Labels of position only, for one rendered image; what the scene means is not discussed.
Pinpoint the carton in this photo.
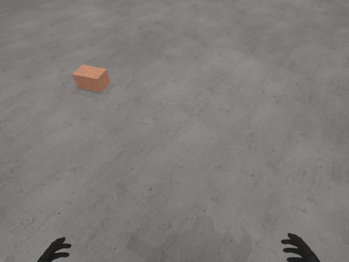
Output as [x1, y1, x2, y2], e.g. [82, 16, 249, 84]
[73, 65, 110, 93]

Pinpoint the robot left hand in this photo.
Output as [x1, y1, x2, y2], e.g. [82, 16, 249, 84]
[37, 237, 71, 262]

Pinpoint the robot right hand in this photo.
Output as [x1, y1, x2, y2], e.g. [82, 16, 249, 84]
[281, 233, 320, 262]

